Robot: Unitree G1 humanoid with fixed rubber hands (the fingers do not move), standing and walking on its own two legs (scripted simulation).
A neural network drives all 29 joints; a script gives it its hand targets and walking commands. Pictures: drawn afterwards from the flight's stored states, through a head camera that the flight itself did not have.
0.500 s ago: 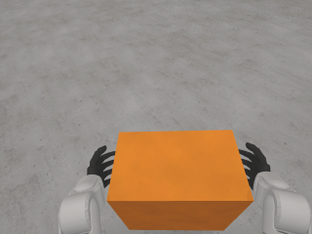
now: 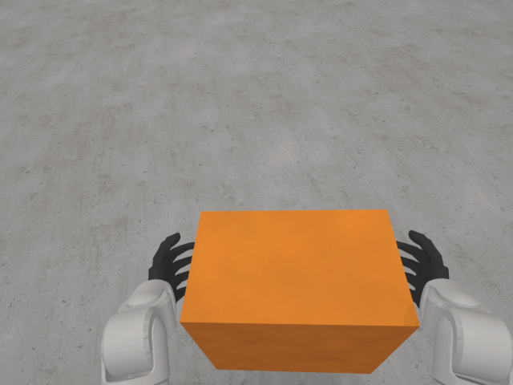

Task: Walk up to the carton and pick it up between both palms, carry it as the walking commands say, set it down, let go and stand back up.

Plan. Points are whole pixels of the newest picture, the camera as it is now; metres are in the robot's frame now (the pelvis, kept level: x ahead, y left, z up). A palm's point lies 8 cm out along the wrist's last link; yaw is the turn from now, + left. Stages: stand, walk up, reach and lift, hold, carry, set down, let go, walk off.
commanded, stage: carry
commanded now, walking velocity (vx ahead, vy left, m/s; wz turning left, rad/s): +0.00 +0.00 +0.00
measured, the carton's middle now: (292, 298) +0.27 -0.02 -0.01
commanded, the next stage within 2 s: none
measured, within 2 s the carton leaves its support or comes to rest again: neither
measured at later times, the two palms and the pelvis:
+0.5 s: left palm (166, 319) +0.20 +0.14 +0.10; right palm (451, 288) +0.23 -0.21 +0.09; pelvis -0.04 -0.05 +0.00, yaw +4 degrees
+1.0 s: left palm (177, 329) +0.18 +0.13 +0.10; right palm (469, 297) +0.22 -0.23 +0.09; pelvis -0.05 -0.06 +0.00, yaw +4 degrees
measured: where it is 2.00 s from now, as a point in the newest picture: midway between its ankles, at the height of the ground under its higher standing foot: outside the picture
